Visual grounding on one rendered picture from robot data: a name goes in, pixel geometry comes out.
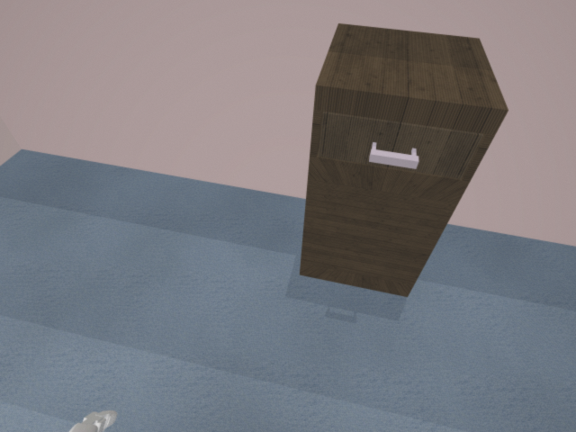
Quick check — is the handle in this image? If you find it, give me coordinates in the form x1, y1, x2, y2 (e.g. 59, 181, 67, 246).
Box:
369, 142, 419, 169

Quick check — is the robot left hand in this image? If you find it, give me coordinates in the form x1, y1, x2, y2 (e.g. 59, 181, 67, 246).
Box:
69, 410, 117, 432

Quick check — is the cabinet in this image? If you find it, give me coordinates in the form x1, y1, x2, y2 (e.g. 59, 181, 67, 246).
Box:
300, 23, 509, 297

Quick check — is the drawer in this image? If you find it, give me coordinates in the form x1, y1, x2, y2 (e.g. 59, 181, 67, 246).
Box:
319, 112, 483, 179

